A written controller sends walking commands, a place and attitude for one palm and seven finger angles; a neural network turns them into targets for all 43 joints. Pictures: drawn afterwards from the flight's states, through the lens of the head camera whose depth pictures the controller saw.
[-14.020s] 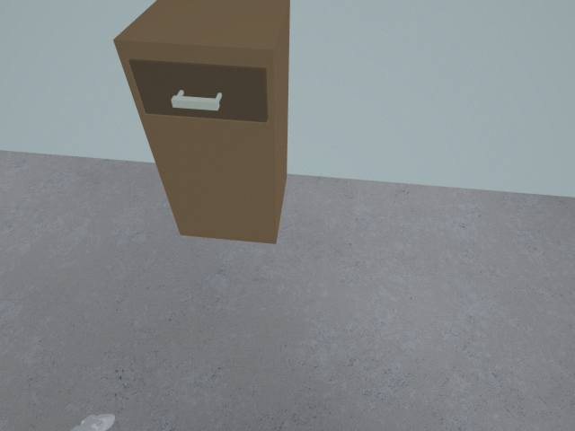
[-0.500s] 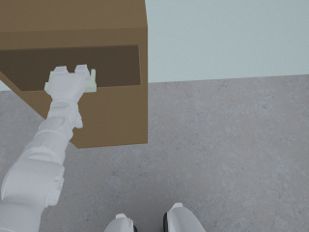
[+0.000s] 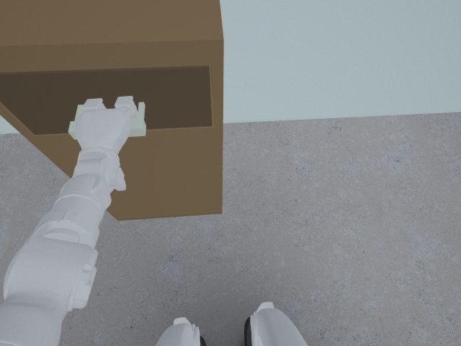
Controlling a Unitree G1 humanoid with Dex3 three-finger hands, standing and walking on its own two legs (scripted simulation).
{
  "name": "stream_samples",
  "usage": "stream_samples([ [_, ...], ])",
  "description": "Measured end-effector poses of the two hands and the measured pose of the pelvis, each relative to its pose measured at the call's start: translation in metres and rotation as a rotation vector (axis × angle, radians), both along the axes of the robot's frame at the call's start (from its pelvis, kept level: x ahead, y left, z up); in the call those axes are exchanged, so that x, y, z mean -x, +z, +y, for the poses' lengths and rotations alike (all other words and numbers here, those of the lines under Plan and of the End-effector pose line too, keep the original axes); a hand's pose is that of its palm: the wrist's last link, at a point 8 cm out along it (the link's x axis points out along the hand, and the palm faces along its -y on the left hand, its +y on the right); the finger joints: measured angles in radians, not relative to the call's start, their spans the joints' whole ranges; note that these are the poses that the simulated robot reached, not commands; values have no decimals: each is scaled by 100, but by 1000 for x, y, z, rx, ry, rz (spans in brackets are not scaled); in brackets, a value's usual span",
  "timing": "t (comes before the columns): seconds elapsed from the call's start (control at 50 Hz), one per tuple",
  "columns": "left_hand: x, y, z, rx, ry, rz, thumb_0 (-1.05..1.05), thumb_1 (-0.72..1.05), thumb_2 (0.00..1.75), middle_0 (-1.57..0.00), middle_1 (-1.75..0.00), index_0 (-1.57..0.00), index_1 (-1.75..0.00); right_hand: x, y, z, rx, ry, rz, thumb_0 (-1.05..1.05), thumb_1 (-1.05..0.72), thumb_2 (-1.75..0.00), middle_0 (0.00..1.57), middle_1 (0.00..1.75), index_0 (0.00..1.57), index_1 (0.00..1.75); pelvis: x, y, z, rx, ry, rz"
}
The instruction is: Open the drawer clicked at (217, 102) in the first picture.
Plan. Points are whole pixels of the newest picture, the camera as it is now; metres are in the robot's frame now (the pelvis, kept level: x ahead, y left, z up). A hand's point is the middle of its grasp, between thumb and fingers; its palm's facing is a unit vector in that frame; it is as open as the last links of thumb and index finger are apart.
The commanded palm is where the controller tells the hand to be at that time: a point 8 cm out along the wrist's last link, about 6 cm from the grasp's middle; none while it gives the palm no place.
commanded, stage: close the thumb around the handle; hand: left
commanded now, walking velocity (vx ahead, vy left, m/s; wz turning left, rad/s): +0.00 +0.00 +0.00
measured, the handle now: (110, 118) +0.54 +0.19 +0.01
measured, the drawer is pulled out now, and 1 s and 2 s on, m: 0.00 0.00 0.06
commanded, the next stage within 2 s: pull the drawer open in 0.74 s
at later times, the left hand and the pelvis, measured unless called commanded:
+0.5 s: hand (117, 146) +0.48 +0.18 -0.01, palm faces -0.06 -0.03 -1.00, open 8.2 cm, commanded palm +0.47 +0.19 +0.04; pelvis +0.00 +0.00 +0.00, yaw +0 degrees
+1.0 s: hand (116, 148) +0.48 +0.18 -0.01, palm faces -0.06 -0.04 -1.00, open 5.7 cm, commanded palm +0.45 +0.19 +0.04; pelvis +0.00 +0.00 +0.00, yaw -1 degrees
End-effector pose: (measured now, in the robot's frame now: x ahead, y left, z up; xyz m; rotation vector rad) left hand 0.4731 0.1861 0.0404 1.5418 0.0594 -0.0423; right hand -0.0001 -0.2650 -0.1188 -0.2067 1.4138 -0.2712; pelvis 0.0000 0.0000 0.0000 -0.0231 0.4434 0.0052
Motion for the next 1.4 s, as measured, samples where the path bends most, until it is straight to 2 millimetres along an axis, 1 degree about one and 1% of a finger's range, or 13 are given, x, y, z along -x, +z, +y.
stream_samples([
  [0.12,1,0,-1,2,7,-3,0,-47,31,-32,-120,-32,-120,-1,0,-1,-1,-1,5,0,-91,-90,20,30,20,30,-1,1,0,0,0,-1],
  [0.22,2,0,-2,5,8,3,0,-35,36,-33,-121,-33,-121,-2,1,-1,-2,-3,4,0,-91,-90,20,30,20,30,-2,2,0,0,-1,-5],
  [0.34,3,2,-3,8,3,-2,0,-9,47,-35,-124,-35,-124,-4,1,-1,-3,-3,-1,0,-91,-90,20,30,20,30,-3,3,-1,-1,-3,-7],
  [0.52,7,3,-5,5,4,-8,0,37,67,-37,-129,-38,-129,-7,0,0,-12,-1,-8,0,-91,-90,20,30,20,30,-3,4,-1,-3,-3,-16],
  [0.6,7,4,-3,6,13,-8,0,59,76,-39,-131,-40,-131,-8,0,-1,-12,0,-15,0,-91,-90,20,30,20,30,-2,4,-2,-5,-5,-17],
  [0.64,8,4,-2,1,13,-5,0,66,80,-39,-132,-40,-132,-8,0,-1,-10,0,-18,0,-91,-90,20,30,20,30,-1,4,-2,-5,-5,-18],
  [0.96,9,3,-2,4,4,-1,0,68,78,-35,-135,-41,-134,0,1,-5,6,-10,-22,0,-91,-90,20,30,20,30,4,2,-2,-7,-13,-16],
  [1.06,12,3,-1,21,-1,-4,1,70,76,-32,-135,-41,-135,2,3,-3,-3,-29,-19,0,-91,-90,20,30,20,30,1,5,-1,-8,-27,-19],
  [1.12,16,3,0,30,-6,-11,1,70,75,-30,-135,-40,-135,-1,4,0,-12,-36,-14,0,-91,-90,20,30,20,30,-4,7,1,-8,-35,-24],
  [1.18,22,2,0,33,-10,-19,1,71,75,-29,-135,-40,-135,-8,5,2,-23,-40,-14,0,-91,-90,20,30,20,30,-10,10,2,-8,-38,-31],
  [1.24,30,1,0,36,-11,-27,1,71,76,-29,-135,-39,-135,-19,7,5,-33,-35,-22,0,-91,-90,20,30,20,30,-16,14,3,-7,-39,-38],
  [1.3,37,1,0,35,-10,-32,1,71,76,-29,-135,-39,-135,-35,8,7,-40,-25,-42,0,-91,-90,20,30,20,30,-21,17,4,-6,-37,-49],
  [1.4,49,1,0,35,-5,-31,2,71,76,-29,-135,-40,-135,-69,14,9,-45,-4,-105,0,-91,-90,20,30,20,30,-29,22,5,-4,-35,-67],
])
